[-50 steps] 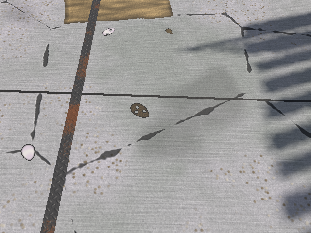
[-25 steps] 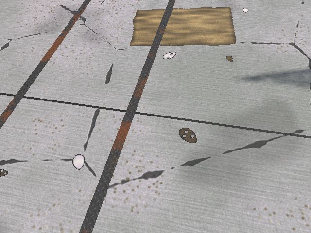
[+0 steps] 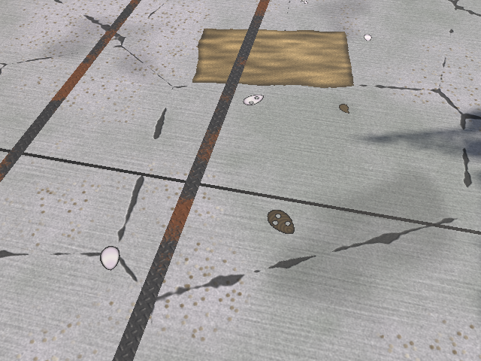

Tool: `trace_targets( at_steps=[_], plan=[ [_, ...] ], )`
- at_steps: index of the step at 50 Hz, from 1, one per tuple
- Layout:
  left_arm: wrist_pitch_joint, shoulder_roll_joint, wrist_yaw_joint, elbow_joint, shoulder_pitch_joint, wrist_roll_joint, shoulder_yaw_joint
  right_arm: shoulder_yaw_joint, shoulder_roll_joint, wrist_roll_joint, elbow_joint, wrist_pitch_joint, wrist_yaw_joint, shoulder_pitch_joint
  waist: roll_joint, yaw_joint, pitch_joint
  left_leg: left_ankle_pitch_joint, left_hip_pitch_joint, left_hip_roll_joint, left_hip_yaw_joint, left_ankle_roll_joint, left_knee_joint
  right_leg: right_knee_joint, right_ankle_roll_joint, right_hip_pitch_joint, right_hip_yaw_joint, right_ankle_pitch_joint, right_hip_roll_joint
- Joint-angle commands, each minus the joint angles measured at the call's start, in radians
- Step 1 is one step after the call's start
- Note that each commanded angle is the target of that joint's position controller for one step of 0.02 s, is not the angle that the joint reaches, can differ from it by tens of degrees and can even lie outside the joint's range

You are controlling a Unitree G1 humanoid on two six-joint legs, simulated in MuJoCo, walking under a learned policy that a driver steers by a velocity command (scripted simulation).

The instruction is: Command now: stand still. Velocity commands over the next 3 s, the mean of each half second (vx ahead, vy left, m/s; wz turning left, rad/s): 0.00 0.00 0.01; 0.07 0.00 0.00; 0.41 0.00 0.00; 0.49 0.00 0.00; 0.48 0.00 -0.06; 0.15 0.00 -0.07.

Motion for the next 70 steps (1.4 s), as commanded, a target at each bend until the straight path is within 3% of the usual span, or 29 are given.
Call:
trace_targets(
  at_steps=[1,18,40,41,43,44,46,48,50,52,53,54,55,56,58,59,61,63,65,66,68,70],
  plan=[
    [-0.008,0.107,0.006,-0.016,-0.003,-0.001,0.021,-0.028,-0.122,0.001,-0.035,-0.015,-0.004,-0.001,0.013,0.000,-0.025,0.173,-0.041,0.052,-0.050,0.026,-0.115,-0.061,-0.013,0.031,0.007,0.143,-0.011],
    [-0.004,0.088,0.020,0.074,0.046,-0.004,0.013,-0.013,-0.107,0.007,0.092,-0.013,-0.011,0.034,0.007,-0.003,-0.005,0.155,-0.040,0.027,-0.016,0.019,-0.124,-0.076,-0.016,0.018,-0.001,0.134,-0.004],
    [-0.004,0.046,0.025,0.105,0.116,-0.006,-0.003,0.005,-0.078,0.012,0.207,-0.009,-0.017,0.088,-0.002,-0.011,0.012,0.144,-0.051,0.016,0.005,0.011,-0.124,-0.079,-0.024,0.002,-0.011,0.126,0.007],
    [-0.003,0.033,0.025,0.115,0.137,-0.006,-0.006,0.007,-0.068,0.012,0.220,-0.008,-0.018,0.107,0.002,-0.012,-0.011,0.041,-0.042,0.007,0.014,0.013,-0.131,-0.080,-0.027,0.010,-0.025,0.030,0.019],
    [-0.001,0.046,0.029,0.112,0.143,-0.017,0.000,-0.003,-0.099,0.023,0.220,-0.003,-0.024,0.108,0.017,-0.015,0.039,-0.309,-0.101,-0.004,0.005,0.047,-0.130,-0.043,-0.054,-0.055,-0.047,-0.291,0.051],
    [-0.007,0.050,0.029,0.102,0.135,-0.017,0.001,-0.006,-0.106,0.026,0.213,-0.006,-0.025,0.107,0.022,-0.018,0.085,-0.422,-0.143,0.013,-0.023,0.068,-0.145,-0.036,-0.070,-0.106,-0.035,-0.388,0.046],
    [-0.035,0.027,0.022,0.084,0.129,-0.021,-0.004,-0.011,-0.112,0.036,0.210,-0.027,-0.019,0.130,0.051,-0.028,0.127,-0.475,-0.150,0.072,-0.109,0.110,-0.176,0.000,-0.089,-0.166,-0.017,-0.377,0.031],
    [-0.066,0.002,0.006,0.066,0.115,-0.023,-0.007,-0.023,-0.138,0.042,0.220,-0.047,-0.011,0.180,0.116,-0.046,0.112,-0.496,-0.083,0.156,-0.240,0.162,-0.230,0.100,-0.086,-0.220,-0.047,-0.266,0.043],
    [-0.091,-0.020,-0.009,0.055,0.124,-0.031,-0.011,-0.032,-0.160,0.045,0.214,-0.056,-0.004,0.177,0.176,-0.029,0.107,-0.508,-0.094,0.242,-0.374,0.210,-0.297,0.173,-0.101,-0.192,-0.071,-0.174,0.049],
    [-0.104,-0.023,-0.015,0.083,0.225,-0.036,-0.009,-0.026,-0.148,0.048,0.173,-0.058,0.001,0.075,0.147,0.043,0.127,-0.418,-0.242,0.194,-0.297,0.175,-0.242,0.027,-0.136,0.008,-0.045,-0.163,0.039],
    [-0.109,0.020,-0.016,0.117,0.331,-0.034,0.004,-0.016,-0.112,0.051,0.137,-0.064,0.002,-0.007,0.059,0.090,0.129,-0.301,-0.325,0.105,-0.154,0.120,-0.103,-0.073,-0.158,0.103,0.063,-0.194,-0.010],
    [-0.116,0.118,-0.020,0.156,0.465,-0.041,0.033,-0.001,-0.045,0.047,0.102,-0.084,0.002,-0.051,-0.192,0.120,0.107,-0.137,-0.471,-0.027,0.049,0.046,0.230,-0.221,-0.230,0.259,0.347,-0.240,-0.151],
    [-0.124,0.185,-0.031,0.161,0.552,-0.026,0.046,-0.002,-0.053,0.047,0.075,-0.108,0.001,-0.061,-0.320,0.139,0.070,-0.226,-0.638,-0.045,0.036,0.032,0.494,-0.324,-0.327,0.377,0.683,-0.124,-0.343],
    [-0.132,0.119,-0.032,0.141,0.485,-0.008,0.025,-0.010,-0.085,0.052,0.078,-0.122,0.009,-0.054,-0.176,0.087,0.078,-0.216,-0.706,0.009,-0.031,0.053,0.647,-0.295,-0.321,0.387,0.661,-0.030,-0.354],
    [-0.132,0.075,-0.039,0.103,0.400,-0.011,0.011,-0.012,-0.079,0.054,0.085,-0.136,0.026,-0.046,-0.087,0.045,0.075,-0.078,-0.772,0.076,-0.013,0.087,0.709,-0.291,-0.279,0.394,0.469,0.102,-0.304],
    [-0.123,0.048,-0.038,0.096,0.382,-0.014,-0.001,-0.020,-0.093,0.047,0.077,-0.137,0.031,-0.077,-0.070,0.039,0.079,-0.023,-0.771,0.103,0.003,0.087,0.668,-0.307,-0.252,0.382,0.375,0.203,-0.275],
    [-0.101,0.010,-0.028,0.093,0.395,-0.009,-0.014,-0.020,-0.068,0.042,0.063,-0.129,0.045,-0.104,-0.099,0.035,0.070,0.045,-0.703,0.118,0.045,0.067,0.564,-0.344,-0.219,0.338,0.240,0.291,-0.215],
    [-0.087,0.030,-0.009,0.069,0.367,-0.003,-0.015,-0.005,-0.028,0.037,0.035,-0.119,0.054,-0.168,-0.089,0.032,0.084,0.142,-0.606,0.100,0.085,0.037,0.388,-0.379,-0.210,0.228,0.142,0.296,-0.170],
    [-0.087,0.080,0.004,0.048,0.352,-0.005,-0.006,0.009,-0.008,0.036,-0.004,-0.114,0.058,-0.261,-0.099,0.040,0.096,0.251,-0.439,0.060,0.118,0.018,0.188,-0.422,-0.204,0.094,0.080,0.260,-0.139],
    [-0.091,0.106,0.007,0.050,0.371,-0.010,0.001,0.008,-0.021,0.037,-0.017,-0.110,0.059,-0.286,-0.116,0.042,0.096,0.279,-0.378,0.047,0.125,0.016,0.141,-0.446,-0.210,0.072,0.082,0.244,-0.154],
    [-0.095,0.120,0.009,0.055,0.379,-0.027,0.012,0.002,-0.061,0.045,-0.035,-0.103,0.061,-0.310,-0.124,0.025,0.114,0.311,-0.344,0.046,0.100,0.033,0.067,-0.454,-0.207,0.109,0.081,0.249,-0.191],
    [-0.090,0.123,0.007,0.053,0.369,-0.028,0.020,-0.013,-0.103,0.044,-0.040,-0.105,0.063,-0.290,-0.120,-0.009,0.093,0.298,-0.307,0.034,0.092,0.064,0.018,-0.384,-0.185,0.202,0.067,0.429,-0.220]
  ],
)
